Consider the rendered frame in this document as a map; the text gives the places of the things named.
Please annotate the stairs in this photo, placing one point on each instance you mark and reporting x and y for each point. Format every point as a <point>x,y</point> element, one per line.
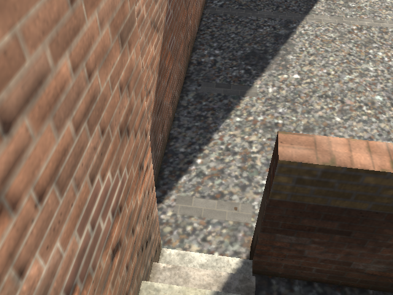
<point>189,273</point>

